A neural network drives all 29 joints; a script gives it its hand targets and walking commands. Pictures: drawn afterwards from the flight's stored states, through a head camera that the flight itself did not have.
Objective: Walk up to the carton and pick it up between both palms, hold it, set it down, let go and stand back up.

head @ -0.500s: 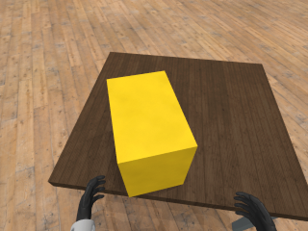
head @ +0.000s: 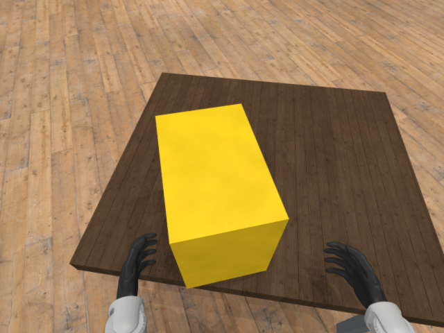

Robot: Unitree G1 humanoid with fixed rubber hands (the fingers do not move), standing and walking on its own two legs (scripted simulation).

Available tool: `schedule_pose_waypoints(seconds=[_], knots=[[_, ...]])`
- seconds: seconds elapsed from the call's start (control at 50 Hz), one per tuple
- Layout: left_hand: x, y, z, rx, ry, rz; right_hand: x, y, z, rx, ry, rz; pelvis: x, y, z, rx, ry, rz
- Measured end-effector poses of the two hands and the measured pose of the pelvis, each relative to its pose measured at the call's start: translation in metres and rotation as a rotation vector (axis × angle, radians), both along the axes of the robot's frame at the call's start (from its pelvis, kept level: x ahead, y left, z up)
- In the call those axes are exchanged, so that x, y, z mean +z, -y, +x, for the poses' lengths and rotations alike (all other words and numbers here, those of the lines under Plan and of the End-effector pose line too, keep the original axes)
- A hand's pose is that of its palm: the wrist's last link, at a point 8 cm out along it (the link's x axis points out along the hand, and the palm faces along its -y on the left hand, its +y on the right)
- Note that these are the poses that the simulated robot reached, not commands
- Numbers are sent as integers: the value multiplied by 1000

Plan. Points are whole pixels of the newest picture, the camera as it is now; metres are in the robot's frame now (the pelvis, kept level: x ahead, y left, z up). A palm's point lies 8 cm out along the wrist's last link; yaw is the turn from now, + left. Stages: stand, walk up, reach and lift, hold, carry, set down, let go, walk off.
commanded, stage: reach and lift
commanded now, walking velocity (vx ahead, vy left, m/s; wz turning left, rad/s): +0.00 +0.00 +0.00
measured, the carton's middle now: (213, 197) +0.41 +0.05 -0.05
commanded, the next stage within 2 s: none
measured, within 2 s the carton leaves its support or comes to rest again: neither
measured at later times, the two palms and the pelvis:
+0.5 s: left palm (136, 248) +0.26 +0.18 +0.00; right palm (353, 246) +0.30 -0.22 -0.01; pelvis +0.00 +0.00 +0.00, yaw +0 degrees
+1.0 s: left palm (131, 214) +0.31 +0.19 +0.04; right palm (337, 197) +0.37 -0.18 +0.04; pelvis +0.00 +0.00 +0.01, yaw +0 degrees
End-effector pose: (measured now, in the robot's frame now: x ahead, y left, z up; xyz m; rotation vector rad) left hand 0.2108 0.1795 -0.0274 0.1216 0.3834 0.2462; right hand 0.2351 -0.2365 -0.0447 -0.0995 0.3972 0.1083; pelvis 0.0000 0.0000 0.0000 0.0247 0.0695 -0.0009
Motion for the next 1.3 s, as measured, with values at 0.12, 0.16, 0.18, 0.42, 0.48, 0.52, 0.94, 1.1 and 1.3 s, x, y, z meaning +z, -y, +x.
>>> schedule_pose_waypoints(seconds=[0.12,0.16,0.18,0.42,0.48,0.52,0.94,1.1,1.3], knots=[[4,0,8,-2,0,1,5,-1,14,-25,20,4,1,0,3,0,-7,0],[4,0,10,-4,-5,1,6,-2,17,-29,22,9,1,0,3,0,-7,-1],[4,0,12,-4,-6,2,7,-3,20,-29,22,10,1,0,3,0,-7,-1],[23,3,41,-23,39,10,24,-15,52,-15,57,22,2,-1,-1,0,-6,-2],[29,3,50,-27,45,13,30,-19,63,-10,64,27,2,-1,-3,0,-7,-2],[33,3,55,-28,46,15,34,-23,70,-4,68,30,3,-1,-4,0,-8,-2],[62,-10,93,17,27,21,76,-50,131,30,100,47,7,-3,-4,1,-30,-6],[77,-9,111,16,40,22,91,-57,149,28,107,55,8,-3,-4,1,-35,-6],[101,-10,138,24,65,27,112,-72,177,43,114,59,9,-3,0,1,-43,-6]])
